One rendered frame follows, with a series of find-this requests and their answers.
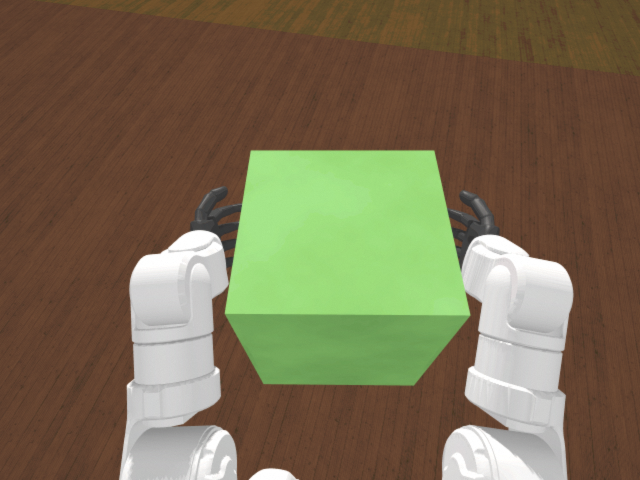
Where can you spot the carton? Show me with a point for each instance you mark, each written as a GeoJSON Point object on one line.
{"type": "Point", "coordinates": [345, 270]}

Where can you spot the right robot upper arm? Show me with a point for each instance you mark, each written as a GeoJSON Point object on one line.
{"type": "Point", "coordinates": [482, 453]}

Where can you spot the left robot upper arm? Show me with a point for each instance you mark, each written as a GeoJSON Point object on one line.
{"type": "Point", "coordinates": [182, 453]}

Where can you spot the left robot forearm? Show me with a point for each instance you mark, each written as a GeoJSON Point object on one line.
{"type": "Point", "coordinates": [171, 321]}

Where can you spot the left robot hand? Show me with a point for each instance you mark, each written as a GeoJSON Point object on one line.
{"type": "Point", "coordinates": [206, 219]}

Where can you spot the right robot forearm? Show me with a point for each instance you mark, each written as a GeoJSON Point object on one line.
{"type": "Point", "coordinates": [523, 324]}

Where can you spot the right robot hand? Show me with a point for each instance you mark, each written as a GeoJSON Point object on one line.
{"type": "Point", "coordinates": [475, 228]}

